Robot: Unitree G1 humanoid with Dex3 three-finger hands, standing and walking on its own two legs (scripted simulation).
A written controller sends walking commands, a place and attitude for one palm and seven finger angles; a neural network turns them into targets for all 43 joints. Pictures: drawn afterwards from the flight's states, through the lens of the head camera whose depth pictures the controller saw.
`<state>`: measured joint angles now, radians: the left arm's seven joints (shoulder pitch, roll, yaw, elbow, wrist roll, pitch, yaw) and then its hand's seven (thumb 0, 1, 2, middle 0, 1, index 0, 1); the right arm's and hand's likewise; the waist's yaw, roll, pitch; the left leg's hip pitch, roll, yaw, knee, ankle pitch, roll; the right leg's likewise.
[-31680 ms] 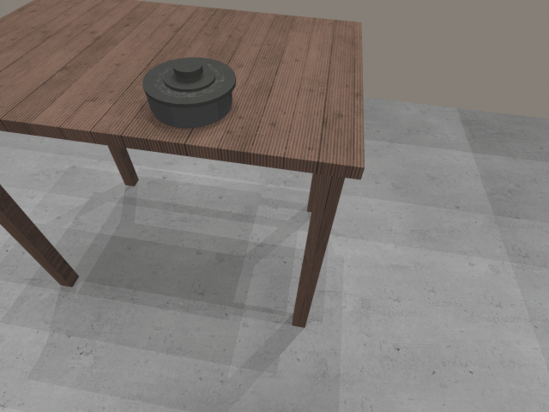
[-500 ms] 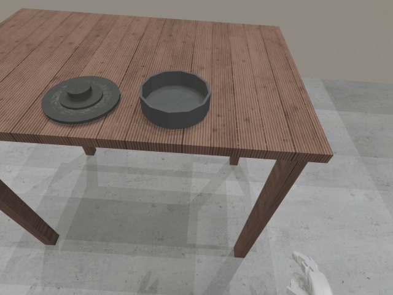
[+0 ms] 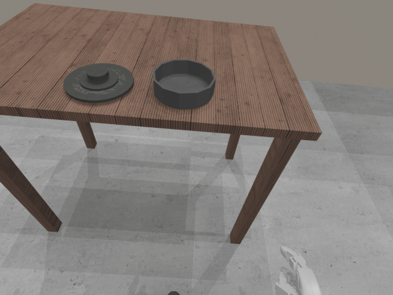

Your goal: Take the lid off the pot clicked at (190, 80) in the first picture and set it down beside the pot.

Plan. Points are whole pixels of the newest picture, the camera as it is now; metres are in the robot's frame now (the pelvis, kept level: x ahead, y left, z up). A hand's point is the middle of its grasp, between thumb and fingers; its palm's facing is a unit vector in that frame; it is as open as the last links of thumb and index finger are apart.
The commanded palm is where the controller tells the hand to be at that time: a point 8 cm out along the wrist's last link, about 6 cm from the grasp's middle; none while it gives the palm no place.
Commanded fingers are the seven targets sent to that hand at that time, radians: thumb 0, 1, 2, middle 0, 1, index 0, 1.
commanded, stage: step back with the hand held close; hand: left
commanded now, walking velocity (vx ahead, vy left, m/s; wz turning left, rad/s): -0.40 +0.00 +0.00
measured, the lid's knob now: (97, 73) +0.61 +0.31 +0.12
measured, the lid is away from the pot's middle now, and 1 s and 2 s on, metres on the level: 0.23 0.23 0.23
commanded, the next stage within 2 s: stop stepping back and stand still in 0.12 s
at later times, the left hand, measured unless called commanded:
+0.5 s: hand out of the picture +0.03 +0.25 +0.31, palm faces +0.55 -0.71 -0.44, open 7.4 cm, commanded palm +0.00 +0.31 +0.30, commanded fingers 0.00 0.90 0.90 -0.20 -0.30 -0.20 -0.30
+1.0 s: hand out of the picture +0.03 +0.28 +0.32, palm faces +0.57 -0.69 -0.44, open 7.4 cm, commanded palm none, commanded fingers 0.00 0.90 0.90 -0.20 -0.30 -0.20 -0.30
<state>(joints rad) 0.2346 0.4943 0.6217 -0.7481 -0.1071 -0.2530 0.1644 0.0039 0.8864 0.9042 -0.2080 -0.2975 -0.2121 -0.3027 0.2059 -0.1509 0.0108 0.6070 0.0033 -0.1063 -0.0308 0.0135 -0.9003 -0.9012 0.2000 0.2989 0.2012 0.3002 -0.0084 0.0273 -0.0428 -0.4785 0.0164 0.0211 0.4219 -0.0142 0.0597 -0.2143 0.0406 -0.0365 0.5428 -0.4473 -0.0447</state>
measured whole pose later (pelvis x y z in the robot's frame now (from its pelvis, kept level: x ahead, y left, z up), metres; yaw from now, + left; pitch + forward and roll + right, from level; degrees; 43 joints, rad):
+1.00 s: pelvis -0.15 +0.06 -0.01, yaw +2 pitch +1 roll -2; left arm 0.28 0.58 0.65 -0.83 -0.07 -0.27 0.15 0.00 0.88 0.90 -0.22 -0.30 -0.22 -0.30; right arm 0.26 -0.17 0.02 0.67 0.03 -0.07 -0.03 0.01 -0.90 -0.90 0.20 0.30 0.20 0.30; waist -0.01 0.03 0.01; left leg -0.26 0.09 -0.01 0.72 -0.46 -0.01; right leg -0.32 0.02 -0.11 0.57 -0.24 -0.04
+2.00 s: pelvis -0.14 +0.05 +0.01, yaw +5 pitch -1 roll -1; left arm 0.19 0.14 0.03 1.09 0.00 0.00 0.05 -0.01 0.93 0.90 -0.20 -0.30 -0.21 -0.30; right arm 0.35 -0.11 -0.01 1.11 -0.01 0.00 -0.05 0.01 -0.91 -0.90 0.20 0.30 0.20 0.30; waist -0.03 0.02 0.01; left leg -0.09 -0.01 0.04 0.44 -0.33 0.04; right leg -0.21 0.07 0.03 0.42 -0.19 -0.04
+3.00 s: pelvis -0.14 +0.04 +0.01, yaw +5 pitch -1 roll -1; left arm 0.23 0.15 0.03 1.12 0.00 -0.01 0.04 0.00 0.91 0.90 -0.20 -0.30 -0.20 -0.30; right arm 0.31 -0.14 -0.02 1.12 -0.01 -0.01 -0.05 0.00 -0.91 -0.90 0.20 0.30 0.20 0.30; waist -0.02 0.01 0.05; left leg -0.08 -0.01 0.03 0.43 -0.33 0.03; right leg -0.21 0.06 0.01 0.43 -0.20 -0.04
